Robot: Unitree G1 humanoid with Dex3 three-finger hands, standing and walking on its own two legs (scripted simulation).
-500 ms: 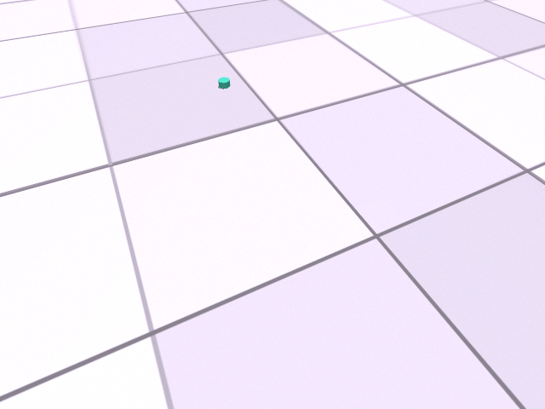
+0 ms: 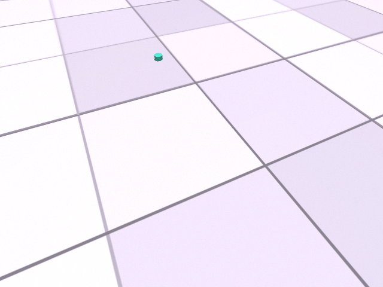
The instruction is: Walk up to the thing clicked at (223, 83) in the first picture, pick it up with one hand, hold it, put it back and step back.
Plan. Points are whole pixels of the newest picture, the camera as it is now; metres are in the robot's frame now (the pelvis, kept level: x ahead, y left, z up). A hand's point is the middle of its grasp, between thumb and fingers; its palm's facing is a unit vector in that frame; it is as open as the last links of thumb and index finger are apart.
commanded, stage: stand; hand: left
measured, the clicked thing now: (158, 56) +2.35 +0.38 -0.76
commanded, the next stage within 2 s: walk up in 0.62 s
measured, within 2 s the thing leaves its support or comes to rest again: neither
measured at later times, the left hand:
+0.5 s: hand out of the picture +0.08 +0.25 -0.16, palm faces -0.03 -0.94 -0.33, open 7.4 cm
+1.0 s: hand out of the picture +0.09 +0.34 -0.16, palm faces +0.08 -0.91 -0.40, open 7.4 cm
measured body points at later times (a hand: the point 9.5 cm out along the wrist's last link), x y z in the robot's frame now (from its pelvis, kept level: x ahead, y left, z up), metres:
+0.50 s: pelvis +0.00 +0.00 +0.00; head +0.02 +0.00 +0.45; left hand +0.08 +0.30 -0.13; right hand +0.08 -0.30 -0.13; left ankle +0.01 +0.11 -0.75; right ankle +0.00 -0.13 -0.75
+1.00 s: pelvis +0.11 +0.03 -0.02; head +0.11 +0.05 +0.43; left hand +0.09 +0.39 -0.13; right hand +0.25 -0.29 -0.11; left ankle +0.20 +0.18 -0.73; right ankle +0.00 -0.13 -0.75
